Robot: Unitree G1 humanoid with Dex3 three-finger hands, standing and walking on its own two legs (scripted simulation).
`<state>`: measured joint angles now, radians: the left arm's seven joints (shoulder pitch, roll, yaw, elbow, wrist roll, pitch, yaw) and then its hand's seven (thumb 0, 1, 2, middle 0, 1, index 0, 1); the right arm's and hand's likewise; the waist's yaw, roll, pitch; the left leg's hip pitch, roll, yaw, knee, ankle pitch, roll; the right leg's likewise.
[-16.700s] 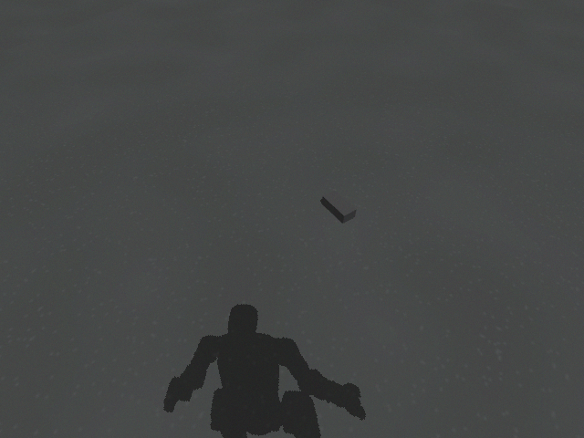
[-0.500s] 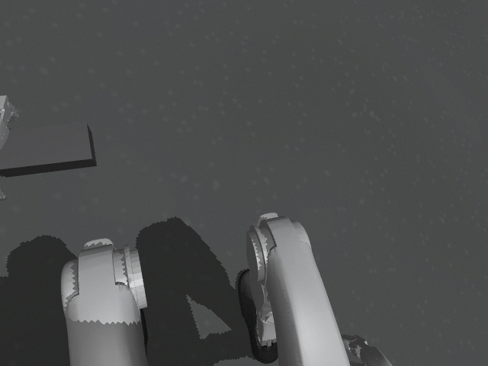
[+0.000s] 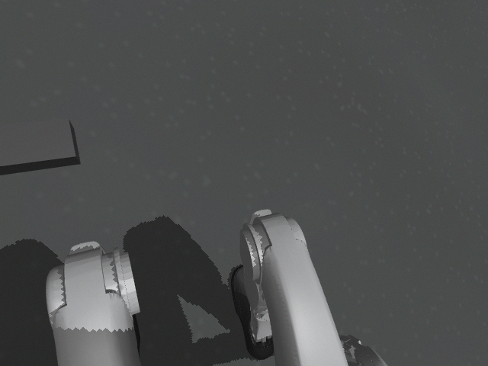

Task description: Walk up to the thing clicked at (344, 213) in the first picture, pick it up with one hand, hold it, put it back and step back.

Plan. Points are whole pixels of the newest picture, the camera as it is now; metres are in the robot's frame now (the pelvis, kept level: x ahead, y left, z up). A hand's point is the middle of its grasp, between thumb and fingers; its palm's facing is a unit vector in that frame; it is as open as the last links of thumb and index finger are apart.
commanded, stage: rise first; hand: left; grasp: from above
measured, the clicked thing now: (26, 147) +0.51 +0.31 -0.29
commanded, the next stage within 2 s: approach in 0.50 s
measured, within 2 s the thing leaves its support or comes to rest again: neither
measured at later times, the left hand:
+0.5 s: hand out of the picture +0.46 +0.35 -0.18, palm faces -0.45 -0.08 -0.89, open 14.1 cm
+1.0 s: hand (16, 123) +0.50 +0.29 -0.16, palm faces -0.41 -0.06 -0.91, open 13.9 cm
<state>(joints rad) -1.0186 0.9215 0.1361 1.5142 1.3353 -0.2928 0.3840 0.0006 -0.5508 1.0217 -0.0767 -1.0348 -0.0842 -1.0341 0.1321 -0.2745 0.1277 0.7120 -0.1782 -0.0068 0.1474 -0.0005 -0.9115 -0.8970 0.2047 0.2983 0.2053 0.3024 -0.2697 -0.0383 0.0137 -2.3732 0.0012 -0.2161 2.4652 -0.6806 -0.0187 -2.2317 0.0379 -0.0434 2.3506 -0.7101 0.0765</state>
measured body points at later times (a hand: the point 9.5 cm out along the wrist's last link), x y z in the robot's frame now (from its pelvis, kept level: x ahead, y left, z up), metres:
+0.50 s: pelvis +0.00 +0.00 +0.00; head +0.25 +0.11 +0.36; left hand +0.48 +0.36 -0.13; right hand +0.06 -0.27 -0.09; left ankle +0.07 +0.13 -0.28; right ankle +0.10 -0.15 -0.28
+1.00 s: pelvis +0.00 +0.00 +0.01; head +0.25 +0.09 +0.36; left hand +0.52 +0.29 -0.11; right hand +0.04 -0.27 -0.07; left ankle +0.07 +0.13 -0.28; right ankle +0.10 -0.15 -0.28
